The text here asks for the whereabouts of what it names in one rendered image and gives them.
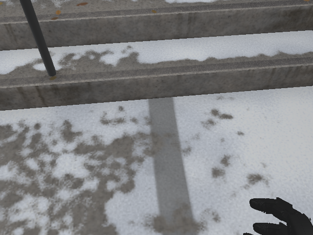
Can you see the right robot hand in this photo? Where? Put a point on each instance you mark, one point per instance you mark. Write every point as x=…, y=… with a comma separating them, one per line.
x=297, y=223

